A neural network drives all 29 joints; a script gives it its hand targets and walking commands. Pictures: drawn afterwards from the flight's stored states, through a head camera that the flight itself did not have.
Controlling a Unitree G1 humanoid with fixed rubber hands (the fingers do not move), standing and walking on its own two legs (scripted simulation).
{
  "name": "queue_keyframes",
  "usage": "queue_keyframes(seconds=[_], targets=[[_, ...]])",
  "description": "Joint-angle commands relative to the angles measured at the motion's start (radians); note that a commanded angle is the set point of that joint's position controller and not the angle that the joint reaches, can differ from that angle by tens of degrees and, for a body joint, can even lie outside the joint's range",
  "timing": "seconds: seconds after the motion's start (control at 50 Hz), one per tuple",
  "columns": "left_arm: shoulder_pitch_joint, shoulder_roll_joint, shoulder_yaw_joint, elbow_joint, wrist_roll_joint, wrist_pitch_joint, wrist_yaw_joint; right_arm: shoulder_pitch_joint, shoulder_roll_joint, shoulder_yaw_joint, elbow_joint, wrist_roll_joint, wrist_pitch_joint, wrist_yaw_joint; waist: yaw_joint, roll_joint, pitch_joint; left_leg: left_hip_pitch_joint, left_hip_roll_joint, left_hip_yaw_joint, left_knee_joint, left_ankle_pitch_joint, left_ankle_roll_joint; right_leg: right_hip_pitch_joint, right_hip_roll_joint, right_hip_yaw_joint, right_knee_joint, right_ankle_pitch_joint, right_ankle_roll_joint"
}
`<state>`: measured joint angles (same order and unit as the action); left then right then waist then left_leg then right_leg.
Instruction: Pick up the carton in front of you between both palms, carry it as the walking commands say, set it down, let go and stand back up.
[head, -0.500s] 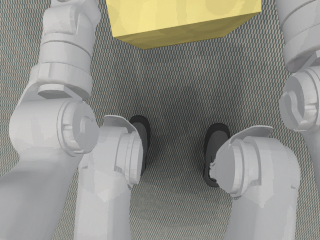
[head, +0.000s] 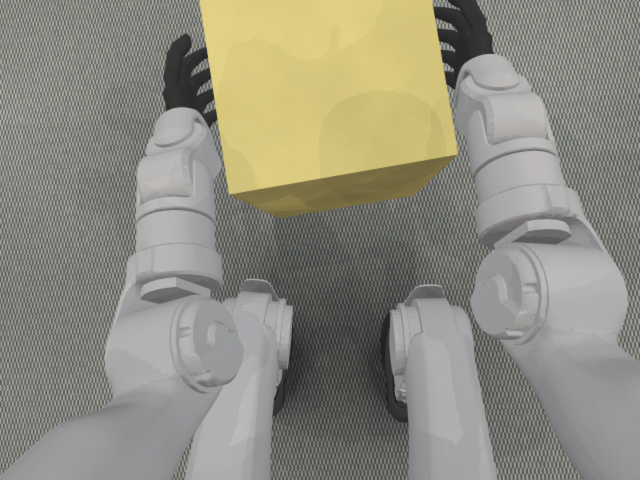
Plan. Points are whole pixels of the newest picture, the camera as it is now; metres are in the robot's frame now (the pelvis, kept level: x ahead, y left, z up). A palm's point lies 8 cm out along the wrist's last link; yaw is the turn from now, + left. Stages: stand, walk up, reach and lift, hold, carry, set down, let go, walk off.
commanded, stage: reach and lift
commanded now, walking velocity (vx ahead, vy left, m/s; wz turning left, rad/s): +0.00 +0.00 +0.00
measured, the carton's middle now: (331, 115) +0.53 +0.01 -0.14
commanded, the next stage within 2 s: none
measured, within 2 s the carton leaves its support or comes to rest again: neither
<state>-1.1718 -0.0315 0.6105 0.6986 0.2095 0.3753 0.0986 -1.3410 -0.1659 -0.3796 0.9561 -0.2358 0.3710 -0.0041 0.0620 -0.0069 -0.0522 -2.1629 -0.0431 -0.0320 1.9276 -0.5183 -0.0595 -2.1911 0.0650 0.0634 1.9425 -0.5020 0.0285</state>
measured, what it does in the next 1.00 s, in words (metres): rises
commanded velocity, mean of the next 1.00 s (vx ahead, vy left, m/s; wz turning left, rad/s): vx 0.00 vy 0.00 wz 0.00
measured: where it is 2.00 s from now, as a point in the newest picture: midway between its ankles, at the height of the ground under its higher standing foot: (335, 382)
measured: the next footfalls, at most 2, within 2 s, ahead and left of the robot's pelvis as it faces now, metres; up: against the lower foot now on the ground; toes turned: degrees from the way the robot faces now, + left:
none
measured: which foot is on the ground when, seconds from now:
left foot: down 0.00-1.00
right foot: down 0.00-1.00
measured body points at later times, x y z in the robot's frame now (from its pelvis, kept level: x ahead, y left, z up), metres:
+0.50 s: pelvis +0.02 +0.00 +0.11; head +0.26 -0.02 +0.49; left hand +0.49 +0.16 +0.06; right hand +0.52 -0.14 +0.06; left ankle +0.12 +0.13 -0.40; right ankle +0.12 -0.12 -0.40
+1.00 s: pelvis +0.06 +0.00 +0.24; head +0.19 -0.01 +0.68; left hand +0.45 +0.16 +0.22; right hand +0.46 -0.15 +0.21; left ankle +0.12 +0.13 -0.40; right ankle +0.12 -0.12 -0.40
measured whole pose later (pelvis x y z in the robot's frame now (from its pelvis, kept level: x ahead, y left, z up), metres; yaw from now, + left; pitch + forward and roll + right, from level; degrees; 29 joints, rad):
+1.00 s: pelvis +0.06 +0.00 +0.24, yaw -1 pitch +25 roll +0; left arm -0.56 -0.15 0.43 0.51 0.25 0.40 0.01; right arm -0.58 0.12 -0.39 0.55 -0.26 0.40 0.00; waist 0.03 0.00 -0.19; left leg -1.12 -0.03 -0.06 1.08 -0.40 -0.03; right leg -1.13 0.03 0.05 1.09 -0.40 0.01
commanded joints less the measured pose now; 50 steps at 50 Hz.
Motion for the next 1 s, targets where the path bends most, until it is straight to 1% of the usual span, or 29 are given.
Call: queue_keyframes(seconds=[0.0,0.06,0.14,0.22,0.3,0.38,0.46,0.58,0.7,0.86,0.98], targets=[[-0.745,-0.887,-0.447,0.01,-0.093,-0.001,-0.274,-0.474,1.043,0.237,0.032,0.081,-0.011,0.241,0.037,-0.073,-0.906,0.479,-0.112,0.142,-0.237,0.066,0.028,0.513,0.095,-0.133,-0.249,0.024,-0.037],[-0.752,-0.922,-0.472,-0.01,-0.104,0.007,-0.287,-0.482,1.05,0.233,-0.001,0.073,-0.007,0.24,0.013,-0.055,-0.979,0.524,-0.113,0.141,-0.274,0.075,0.024,0.58,0.098,-0.136,-0.29,0.041,-0.039],[-0.741,-0.981,-0.545,-0.055,-0.141,0.027,-0.307,-0.484,1.093,0.291,-0.081,0.095,0.009,0.24,-0.009,-0.038,-1.126,0.615,-0.118,0.145,-0.317,0.128,0.018,0.706,0.099,-0.139,-0.337,0.098,-0.036],[-0.694,-1.023,-0.622,-0.105,-0.175,0.048,-0.321,-0.451,1.164,0.382,-0.166,0.139,0.032,0.247,-0.008,-0.04,-1.248,0.708,-0.122,0.148,-0.356,0.201,0.015,0.825,0.103,-0.138,-0.374,0.178,-0.025],[-0.609,-1.049,-0.682,-0.135,-0.198,0.06,-0.332,-0.384,1.23,0.459,-0.224,0.179,0.049,0.253,0.003,-0.059,-1.28,0.777,-0.123,0.14,-0.4,0.259,0.017,0.909,0.106,-0.132,-0.416,0.246,-0.01],[-0.509,-1.069,-0.708,-0.133,-0.199,0.061,-0.338,-0.306,1.273,0.498,-0.251,0.194,0.053,0.253,0.009,-0.076,-1.224,0.821,-0.123,0.124,-0.453,0.282,0.021,0.959,0.107,-0.122,-0.47,0.278,0.001],[-0.419,-1.083,-0.708,-0.11,-0.184,0.054,-0.34,-0.223,1.293,0.499,-0.246,0.18,0.046,0.246,0.005,-0.078,-1.131,0.863,-0.126,0.107,-0.515,0.276,0.025,0.997,0.108,-0.111,-0.538,0.273,0.003],[-0.307,-1.102,-0.701,-0.078,-0.157,0.04,-0.34,-0.107,1.303,0.476,-0.235,0.146,0.029,0.233,-0.012,-0.052,-1.008,0.95,-0.128,0.083,-0.621,0.249,0.028,1.075,0.107,-0.089,-0.649,0.247,-0.007],[-0.207,-1.121,-0.711,-0.077,-0.137,0.029,-0.34,-0.012,1.32,0.477,-0.254,0.13,0.016,0.231,-0.022,-0.02,-0.922,1.07,-0.125,0.059,-0.74,0.235,0.035,1.189,0.101,-0.063,-0.764,0.237,-0.017],[-0.052,-1.148,-0.758,-0.1,-0.127,0.022,-0.344,0.116,1.347,0.533,-0.319,0.138,0.012,0.241,-0.025,-0.009,-0.832,1.266,-0.109,0.02,-0.898,0.277,0.047,1.371,0.087,-0.032,-0.915,0.276,-0.026],[0.076,-1.153,-0.794,-0.126,-0.125,0.025,-0.347,0.237,1.35,0.579,-0.364,0.141,0.019,0.245,-0.034,-0.008,-0.739,1.43,-0.096,-0.007,-1.022,0.335,0.053,1.524,0.075,-0.011,-1.039,0.334,-0.029]])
